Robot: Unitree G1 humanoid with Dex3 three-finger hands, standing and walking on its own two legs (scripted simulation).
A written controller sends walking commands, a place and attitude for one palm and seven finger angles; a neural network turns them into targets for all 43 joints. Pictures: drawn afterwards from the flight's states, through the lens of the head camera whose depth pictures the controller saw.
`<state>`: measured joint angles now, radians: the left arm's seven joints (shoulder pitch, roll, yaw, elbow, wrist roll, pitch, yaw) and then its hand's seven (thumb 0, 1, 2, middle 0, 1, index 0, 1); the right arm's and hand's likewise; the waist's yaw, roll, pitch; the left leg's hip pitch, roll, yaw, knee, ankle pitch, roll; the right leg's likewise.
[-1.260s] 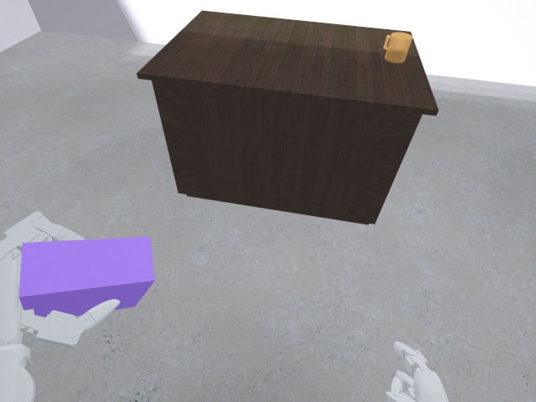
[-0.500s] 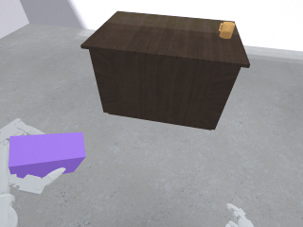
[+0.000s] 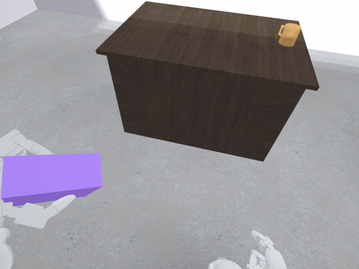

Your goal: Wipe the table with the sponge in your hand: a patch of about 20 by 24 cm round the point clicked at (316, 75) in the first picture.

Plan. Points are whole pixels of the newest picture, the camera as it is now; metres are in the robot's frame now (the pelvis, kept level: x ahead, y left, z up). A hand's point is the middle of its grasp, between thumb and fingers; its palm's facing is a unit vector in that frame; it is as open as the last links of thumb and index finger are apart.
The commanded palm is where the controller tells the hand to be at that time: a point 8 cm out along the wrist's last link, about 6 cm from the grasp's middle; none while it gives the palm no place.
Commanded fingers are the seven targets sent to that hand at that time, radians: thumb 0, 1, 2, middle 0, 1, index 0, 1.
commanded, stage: walk to a spot facing it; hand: left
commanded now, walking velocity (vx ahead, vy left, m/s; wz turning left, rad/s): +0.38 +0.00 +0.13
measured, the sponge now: (66, 179) +0.22 +0.20 +0.16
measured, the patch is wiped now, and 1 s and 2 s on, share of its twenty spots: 0.00 0.00 0.00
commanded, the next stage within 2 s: none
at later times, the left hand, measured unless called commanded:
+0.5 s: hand (107, 128) +0.32 +0.16 +0.18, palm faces +0.46 -0.70 -0.54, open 9.5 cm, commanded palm +0.26 +0.20 +0.17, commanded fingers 0.00 0.10 1.30 -1.20 -1.60 -1.20 -1.60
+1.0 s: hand (81, 133) +0.30 +0.20 +0.18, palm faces +0.64 -0.62 -0.45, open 9.5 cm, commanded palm +0.23 +0.22 +0.17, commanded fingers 0.00 0.10 1.30 -1.20 -1.60 -1.20 -1.60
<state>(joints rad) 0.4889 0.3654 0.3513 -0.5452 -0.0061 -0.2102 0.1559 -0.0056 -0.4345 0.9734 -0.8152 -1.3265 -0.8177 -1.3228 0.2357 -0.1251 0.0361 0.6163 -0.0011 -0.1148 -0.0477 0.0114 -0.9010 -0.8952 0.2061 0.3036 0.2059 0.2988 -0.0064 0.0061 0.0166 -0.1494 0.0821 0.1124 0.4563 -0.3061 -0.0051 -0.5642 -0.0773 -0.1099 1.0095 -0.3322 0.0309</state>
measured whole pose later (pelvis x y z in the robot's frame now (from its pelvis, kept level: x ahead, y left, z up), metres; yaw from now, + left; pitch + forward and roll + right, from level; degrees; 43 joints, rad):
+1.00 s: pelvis +0.19 -0.10 +0.00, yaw +23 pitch +0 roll -3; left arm 0.52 0.45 0.41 -0.63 -0.05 -0.18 0.15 -0.01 -0.44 0.98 -0.82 -1.33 -0.82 -1.33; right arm 0.19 -0.13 0.03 0.55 0.01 -0.06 -0.02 0.01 -0.90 -0.90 0.21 0.30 0.21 0.30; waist -0.04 0.01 0.07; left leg -0.37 0.04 0.01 0.52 -0.16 0.03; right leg -0.49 -0.07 -0.03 1.02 -0.41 0.08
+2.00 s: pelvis +0.20 -0.23 -0.01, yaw +60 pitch -1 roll +1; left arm 0.40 0.31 0.31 -0.38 -0.02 -0.14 0.13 -0.01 -0.44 0.98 -0.82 -1.33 -0.82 -1.33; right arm 0.21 -0.20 0.02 0.68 -0.01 -0.07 -0.06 0.01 -0.90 -0.90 0.21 0.30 0.21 0.30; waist 0.04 0.05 0.01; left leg -0.53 0.00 -0.05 1.05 -0.44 -0.01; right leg -0.24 -0.06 -0.17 0.59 -0.33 -0.03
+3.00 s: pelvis +0.29 -0.05 -0.01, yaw +82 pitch -2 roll +0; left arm 0.43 0.32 0.29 -0.51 -0.01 -0.17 0.13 -0.01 -0.44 0.99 -0.81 -1.33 -0.81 -1.33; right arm 0.14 -0.25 -0.02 0.64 0.01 -0.05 -0.06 0.01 -0.90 -0.90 0.20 0.30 0.20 0.30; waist -0.02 0.01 0.10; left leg -0.53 0.04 0.03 1.27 -0.40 -0.03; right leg -0.28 -0.08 -0.24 0.59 -0.28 -0.05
